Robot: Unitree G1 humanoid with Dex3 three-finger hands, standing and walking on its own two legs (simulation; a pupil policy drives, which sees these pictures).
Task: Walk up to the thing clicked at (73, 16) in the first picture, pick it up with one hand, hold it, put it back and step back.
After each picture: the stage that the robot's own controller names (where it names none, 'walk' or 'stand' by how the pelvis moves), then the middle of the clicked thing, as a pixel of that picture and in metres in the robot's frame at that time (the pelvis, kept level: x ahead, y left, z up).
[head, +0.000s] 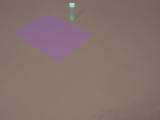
stand; (72, 12) +2.01 +0.12 -0.66
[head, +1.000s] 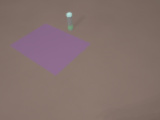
walk; (69, 22) +1.87 +0.27 -0.65
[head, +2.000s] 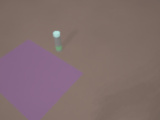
walk; (57, 41) +1.29 +0.32 -0.65
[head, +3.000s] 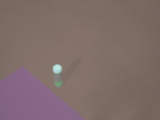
walk; (58, 76) +0.85 +0.20 -0.63
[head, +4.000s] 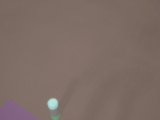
walk; (54, 110) +0.54 +0.18 -0.64
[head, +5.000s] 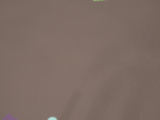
stand; out of the picture +0.43 +0.19 -0.65
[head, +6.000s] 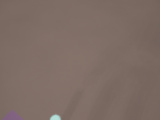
stand; out of the picture +0.43 +0.17 -0.66
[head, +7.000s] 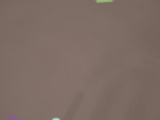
stand; out of the picture +0.43 +0.17 -0.66
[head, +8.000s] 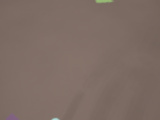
stand; out of the picture +0.42 +0.17 -0.66
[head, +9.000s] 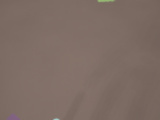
go down; out of the picture +0.42 +0.17 -0.66
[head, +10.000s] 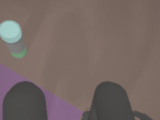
go down; (15, 43) +0.50 +0.24 -0.26
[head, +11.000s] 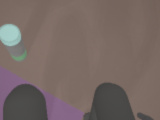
approach; (15, 46) +0.49 +0.25 -0.26
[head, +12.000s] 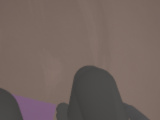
close in; out of the picture +0.47 +0.31 -0.16
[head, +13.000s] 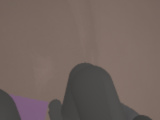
close; out of the picture +0.45 +0.31 -0.16
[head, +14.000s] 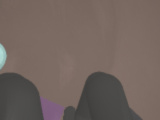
lift; out of the picture +0.35 +0.25 -0.12
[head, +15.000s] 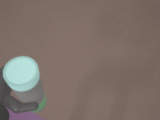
lift; (30, 90) +0.31 +0.15 +0.06
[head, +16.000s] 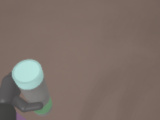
hold; (36, 92) +0.31 +0.15 +0.04
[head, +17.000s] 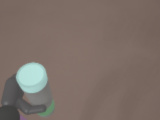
hold; (40, 94) +0.30 +0.14 +0.04
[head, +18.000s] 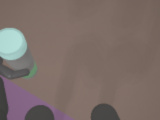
crouch; (20, 59) +0.41 +0.18 -0.03
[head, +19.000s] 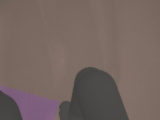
lower; out of the picture +0.45 +0.30 -0.14
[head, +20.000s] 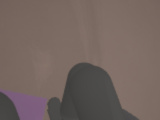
lower; out of the picture +0.44 +0.31 -0.16
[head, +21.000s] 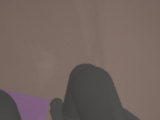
lower; out of the picture +0.43 +0.31 -0.16
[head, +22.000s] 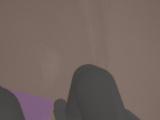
lower; out of the picture +0.42 +0.30 -0.16
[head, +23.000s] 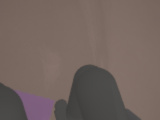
rest; out of the picture +0.41 +0.30 -0.16
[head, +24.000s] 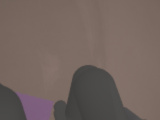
open; out of the picture +0.42 +0.28 -0.16
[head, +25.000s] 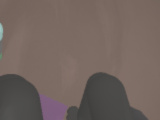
stand; out of the picture +0.43 +0.26 -0.18
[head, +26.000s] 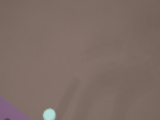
stand; out of the picture +0.40 +0.16 -0.56
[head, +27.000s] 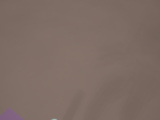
stand; out of the picture +0.40 +0.17 -0.60
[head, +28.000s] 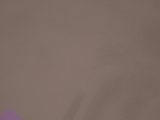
stand; out of the picture +0.40 +0.16 -0.60
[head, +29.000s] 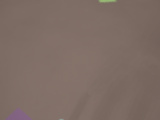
stand; out of the picture +0.42 +0.15 -0.65
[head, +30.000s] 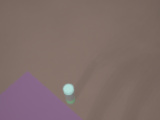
walk; (69, 94) +0.51 +0.12 -0.62
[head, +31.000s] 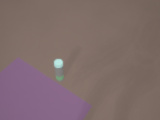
walk; (59, 70) +0.78 +0.17 -0.64
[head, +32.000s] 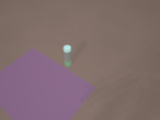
stand; (67, 56) +1.06 +0.16 -0.63
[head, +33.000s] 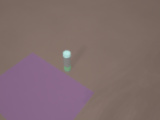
stand; (67, 62) +1.05 +0.14 -0.66
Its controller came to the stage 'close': yes
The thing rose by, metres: 0.68
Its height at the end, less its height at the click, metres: +0.00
